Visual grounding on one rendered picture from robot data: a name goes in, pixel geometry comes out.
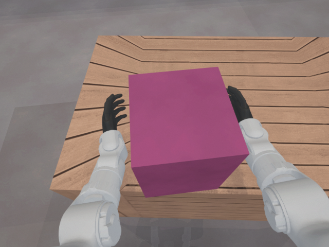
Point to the pedestal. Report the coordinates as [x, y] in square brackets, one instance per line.
[284, 80]

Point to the left robot forearm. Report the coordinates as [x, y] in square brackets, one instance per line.
[107, 176]

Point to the left robot hand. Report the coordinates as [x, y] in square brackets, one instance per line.
[109, 119]

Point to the carton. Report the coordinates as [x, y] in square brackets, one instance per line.
[184, 133]

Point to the right robot hand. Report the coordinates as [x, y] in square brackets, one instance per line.
[241, 108]

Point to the left robot upper arm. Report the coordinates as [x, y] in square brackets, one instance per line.
[93, 224]

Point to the right robot upper arm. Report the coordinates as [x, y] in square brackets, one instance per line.
[299, 209]

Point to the right robot forearm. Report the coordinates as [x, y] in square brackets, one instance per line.
[265, 162]

